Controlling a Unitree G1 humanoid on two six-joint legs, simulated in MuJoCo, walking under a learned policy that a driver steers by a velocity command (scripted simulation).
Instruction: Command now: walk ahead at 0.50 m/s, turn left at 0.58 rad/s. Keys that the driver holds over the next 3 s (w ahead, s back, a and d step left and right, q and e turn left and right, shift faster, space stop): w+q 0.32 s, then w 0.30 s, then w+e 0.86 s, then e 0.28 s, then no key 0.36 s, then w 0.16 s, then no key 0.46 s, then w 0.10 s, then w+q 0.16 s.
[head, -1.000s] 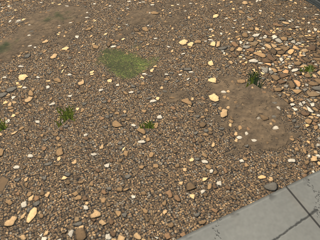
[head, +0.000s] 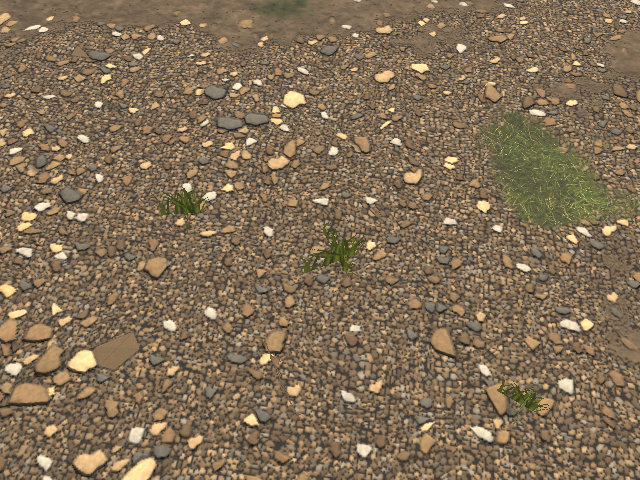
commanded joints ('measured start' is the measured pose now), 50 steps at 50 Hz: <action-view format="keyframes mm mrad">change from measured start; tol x32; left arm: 1 -143 96 15 -266 -54 -85 -15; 50 -269 80 93 -179 -10 13 -8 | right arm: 1 489 -256 -83 95 10 26 -38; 7 1 -165 -42 -62 -3 -17 -74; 18 427 31 -24 -43 26 -11 -82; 36 -142 -30 -32 -122 6 -38 -46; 43 366 -207 -102 15 -21 -46 -68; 50 122 -55 -57 25 -25 -67 -61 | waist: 1 -229 130 -618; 7 -1 -12 0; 16 -20 48 -111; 18 -53 -468 -344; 50 -97 70 -82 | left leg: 1 1153 347 -617 -86 399 385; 7 -157 130 -289 -317 211 201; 15 143 101 -371 -125 -70 98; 20 -450 -69 -211 823 -319 -6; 38 2 -13 -28 -89 66 -46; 42 899 371 -527 -171 1 178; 50 381 245 -141 -405 185 98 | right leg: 1 -909 20 152 317 79 -17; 10 -153 76 80 -920 966 10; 16 -96 79 122 -1090 702 -93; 19 390 -302 952 -1386 93 -345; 24 -44 -118 403 -1411 542 -257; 37 24 -124 237 -1429 726 -277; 41 -192 -12 154 -966 832 -182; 43 -655 104 180 -416 234 -117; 50 -590 -29 181 -523 572 -136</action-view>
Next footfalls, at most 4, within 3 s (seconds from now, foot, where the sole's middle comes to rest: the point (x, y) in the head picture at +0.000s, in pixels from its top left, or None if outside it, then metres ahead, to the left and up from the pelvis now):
0.32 right None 0.41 -0.12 -0.77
0.82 left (258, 390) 0.56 0.20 -0.77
1.32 right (369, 267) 0.90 -0.02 -0.77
1.78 left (324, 176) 1.17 0.11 -0.77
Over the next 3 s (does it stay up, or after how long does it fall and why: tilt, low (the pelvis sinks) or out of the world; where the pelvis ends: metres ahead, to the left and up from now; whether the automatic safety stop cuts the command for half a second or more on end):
stays up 1.15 -0.02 0.00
